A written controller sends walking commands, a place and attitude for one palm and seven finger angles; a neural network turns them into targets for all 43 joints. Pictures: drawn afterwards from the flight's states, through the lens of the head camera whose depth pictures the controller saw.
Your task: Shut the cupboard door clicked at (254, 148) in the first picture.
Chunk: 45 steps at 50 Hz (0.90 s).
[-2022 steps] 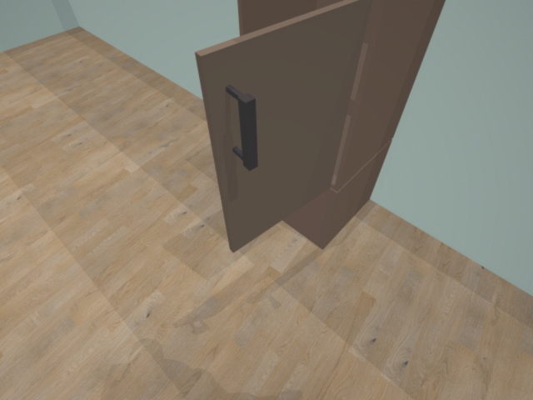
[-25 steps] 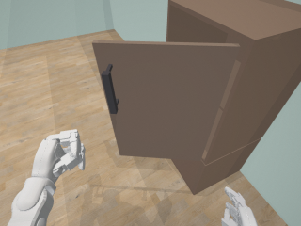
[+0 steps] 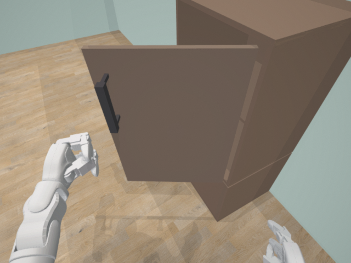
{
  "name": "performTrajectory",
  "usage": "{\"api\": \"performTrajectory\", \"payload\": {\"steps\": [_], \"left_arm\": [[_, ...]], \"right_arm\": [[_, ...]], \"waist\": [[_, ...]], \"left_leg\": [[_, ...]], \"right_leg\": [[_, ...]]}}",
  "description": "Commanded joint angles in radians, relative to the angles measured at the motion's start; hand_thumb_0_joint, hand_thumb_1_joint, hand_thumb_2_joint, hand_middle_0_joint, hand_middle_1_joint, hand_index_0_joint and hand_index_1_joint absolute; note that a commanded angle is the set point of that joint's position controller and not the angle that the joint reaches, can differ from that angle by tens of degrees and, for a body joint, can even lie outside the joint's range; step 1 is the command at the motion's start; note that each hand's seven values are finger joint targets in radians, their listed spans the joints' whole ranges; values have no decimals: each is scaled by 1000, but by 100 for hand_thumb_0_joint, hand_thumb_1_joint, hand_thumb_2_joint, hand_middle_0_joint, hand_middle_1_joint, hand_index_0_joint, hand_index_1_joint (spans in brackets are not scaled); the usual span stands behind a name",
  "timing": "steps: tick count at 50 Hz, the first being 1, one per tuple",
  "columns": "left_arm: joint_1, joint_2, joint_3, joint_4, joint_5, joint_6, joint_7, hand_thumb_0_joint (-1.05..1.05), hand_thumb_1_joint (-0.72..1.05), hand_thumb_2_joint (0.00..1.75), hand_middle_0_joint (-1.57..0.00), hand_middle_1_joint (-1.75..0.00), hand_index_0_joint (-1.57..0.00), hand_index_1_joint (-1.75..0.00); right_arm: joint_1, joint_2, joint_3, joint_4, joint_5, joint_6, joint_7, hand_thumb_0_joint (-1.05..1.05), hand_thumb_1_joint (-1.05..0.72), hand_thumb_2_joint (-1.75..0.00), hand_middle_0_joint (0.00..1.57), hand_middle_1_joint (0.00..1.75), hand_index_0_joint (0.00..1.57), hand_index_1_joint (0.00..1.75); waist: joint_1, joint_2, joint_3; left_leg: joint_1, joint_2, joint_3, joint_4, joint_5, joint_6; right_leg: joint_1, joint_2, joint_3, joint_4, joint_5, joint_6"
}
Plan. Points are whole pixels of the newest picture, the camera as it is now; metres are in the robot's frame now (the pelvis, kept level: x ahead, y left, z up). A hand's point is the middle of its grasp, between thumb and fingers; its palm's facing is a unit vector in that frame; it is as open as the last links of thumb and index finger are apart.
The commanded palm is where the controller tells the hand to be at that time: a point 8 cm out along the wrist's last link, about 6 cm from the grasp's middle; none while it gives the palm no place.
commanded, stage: bring the fist close to the handle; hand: left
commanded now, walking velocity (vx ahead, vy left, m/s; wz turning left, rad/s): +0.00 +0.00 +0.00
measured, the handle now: (110, 104) +0.48 +0.22 +0.12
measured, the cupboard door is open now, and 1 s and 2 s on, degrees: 60 60 48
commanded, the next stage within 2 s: push the door shut along its arc in 0.92 s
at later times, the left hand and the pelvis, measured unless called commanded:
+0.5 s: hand (111, 132) +0.37 +0.18 +0.12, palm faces +0.04 -1.00 -0.01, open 3.1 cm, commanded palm +0.34 +0.22 +0.12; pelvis +0.01 +0.02 +0.00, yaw +0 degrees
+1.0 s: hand (113, 134) +0.36 +0.17 +0.12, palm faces +0.04 -1.00 +0.00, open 3.1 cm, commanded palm +0.34 +0.22 +0.12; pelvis +0.00 +0.02 +0.00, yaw +0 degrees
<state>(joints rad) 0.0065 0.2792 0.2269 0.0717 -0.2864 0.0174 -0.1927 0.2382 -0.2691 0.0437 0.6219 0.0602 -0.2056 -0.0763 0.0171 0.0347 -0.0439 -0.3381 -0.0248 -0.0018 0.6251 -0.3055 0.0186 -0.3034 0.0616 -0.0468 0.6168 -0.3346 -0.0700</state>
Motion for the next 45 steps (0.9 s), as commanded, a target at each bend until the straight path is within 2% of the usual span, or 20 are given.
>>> {"api": "performTrajectory", "payload": {"steps": [1,2,3,4,7,8,12,15,17,18,22,25,30,32,33,36,38,39,40,45], "left_arm": [[-295,175,74,-230,7,-119,29,0,90,90,-130,-150,-130,-150],[-269,160,64,-209,9,-115,28,0,90,90,-130,-150,-130,-150],[-286,163,49,-198,18,-110,26,0,90,90,-130,-150,-130,-150],[-291,121,7,-185,17,-101,17,0,90,90,-130,-150,-130,-150],[-373,99,-30,-144,17,-73,14,0,90,90,-130,-150,-130,-150],[-398,116,-15,-134,16,-67,23,0,90,90,-130,-150,-130,-150],[-474,134,8,-156,35,-75,66,0,90,90,-130,-150,-130,-150],[-541,119,-7,-161,56,-99,109,0,90,90,-130,-150,-130,-150],[-560,103,-19,-117,65,-105,124,0,90,90,-130,-150,-130,-150],[-557,123,-7,-88,71,-102,129,0,90,90,-130,-150,-130,-150],[-568,64,-51,-8,78,-73,127,0,90,90,-130,-150,-130,-150],[-619,43,-66,46,77,-48,130,0,90,90,-130,-150,-130,-150],[-601,75,-20,-25,78,-82,150,0,90,90,-130,-150,-130,-150],[-598,84,-10,-28,81,-102,156,0,90,90,-130,-150,-130,-150],[-605,124,14,-27,90,-112,163,0,90,90,-130,-150,-130,-150],[-599,79,-26,-26,96,-120,158,0,90,90,-130,-150,-130,-150],[-619,102,-18,-17,96,-116,154,0,90,90,-130,-150,-130,-150],[-634,68,-49,-20,93,-112,148,0,90,90,-130,-150,-130,-150],[-633,67,-47,-18,87,-109,143,0,90,90,-130,-150,-130,-150],[-710,23,-102,4,75,-103,127,0,90,90,-130,-150,-130,-150]], "right_arm": [[-105,-92,-35,-156,2,-60,9,0,-90,-90,20,30,20,30],[-96,-92,-37,-159,2,-58,10,0,-90,-90,20,30,20,30],[-93,-100,-40,-158,3,-56,11,0,-90,-90,20,30,20,30],[-90,-98,-41,-161,6,-55,12,0,-90,-90,20,30,20,30],[-81,-107,-44,-154,12,-45,3,0,-90,-90,20,30,20,30],[-79,-111,-44,-149,11,-41,1,0,-90,-90,20,30,20,30],[-86,-103,-42,-153,3,-26,1,0,-90,-90,20,30,20,30],[-80,-96,-40,-143,-4,-18,8,0,-90,-90,20,30,20,30],[-70,-96,-41,-132,-5,-9,12,0,-90,-90,20,30,20,30],[-64,-102,-41,-127,-7,-2,14,0,-90,-90,20,30,20,30],[-60,-99,-43,-130,-1,23,22,0,-90,-90,20,30,20,30],[-52,-104,-47,-130,1,44,24,0,-90,-90,20,30,20,30],[-52,-100,-54,-149,-6,60,30,0,-90,-90,20,30,20,30],[-54,-98,-53,-151,-7,66,32,0,-90,-90,20,30,20,30],[-50,-104,-53,-145,-9,72,31,0,-90,-90,20,30,20,30],[-62,-95,-52,-149,-4,78,34,0,-90,-90,20,30,20,30],[-61,-102,-54,-145,-1,83,30,0,-90,-90,20,30,20,30],[-64,-99,-53,-147,1,83,29,0,-90,-90,20,30,20,30],[-64,-98,-54,-148,2,83,27,0,-90,-90,20,30,20,30],[-65,-100,-51,-138,7,80,17,0,-90,-90,20,30,20,30]], "waist": [[10,23,-192],[16,16,-190],[3,-21,-181],[0,-22,-172],[-22,-37,-138],[-22,-81,-138],[-7,-31,-221],[-13,0,-254],[-20,-10,-257],[-16,-16,-250],[-18,-5,-240],[-31,-53,-221],[0,-48,-309],[1,-50,-305],[2,-63,-294],[-7,-18,-254],[-13,-7,-240],[-25,-8,-235],[-22,7,-240],[-46,-6,-215]], "left_leg": [[65,6,-16,-49,209,19],[69,6,-16,-53,210,20],[69,9,-18,-46,216,24],[66,8,-18,-51,207,25],[73,9,-25,-57,165,27],[69,12,-31,-55,160,28],[108,9,-34,-64,194,24],[144,17,-38,-62,231,20],[151,20,-38,-58,264,17],[139,21,-40,-57,265,16],[142,24,-44,-63,292,7],[133,25,-44,-62,282,11],[170,29,-38,-57,360,6],[161,28,-31,-57,364,7],[150,29,-31,-60,356,9],[151,28,-25,-67,324,10],[146,28,-29,-70,290,11],[151,27,-29,-74,276,13],[156,26,-29,-74,269,12],[161,26,-49,-85,200,12]], "right_leg": [[85,-88,97,-86,354,75],[75,-80,83,-86,343,69],[69,-80,86,-86,350,75],[56,-77,79,-91,332,72],[7,-66,68,-110,255,67],[11,-68,72,-113,241,68],[32,-62,55,-91,258,55],[22,-56,42,-76,283,49],[21,-52,37,-68,315,47],[22,-51,35,-67,313,46],[12,-50,25,-63,333,40],[0,-50,24,-74,334,44],[50,-48,27,-56,389,39],[57,-47,30,-53,403,40],[65,-47,33,-56,395,40],[38,-45,34,-65,369,39],[30,-44,38,-76,332,37],[22,-45,36,-82,324,39],[21,-44,37,-85,318,38],[-15,-41,31,-101,246,38]]}}
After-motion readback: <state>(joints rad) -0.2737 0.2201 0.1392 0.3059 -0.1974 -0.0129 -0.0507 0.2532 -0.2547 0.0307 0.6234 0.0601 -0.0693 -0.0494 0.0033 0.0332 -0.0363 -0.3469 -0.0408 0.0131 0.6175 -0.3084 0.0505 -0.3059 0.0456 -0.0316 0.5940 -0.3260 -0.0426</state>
